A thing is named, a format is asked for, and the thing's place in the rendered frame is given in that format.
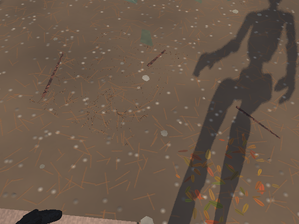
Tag robot left hand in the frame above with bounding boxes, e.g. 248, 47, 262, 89
16, 209, 63, 224

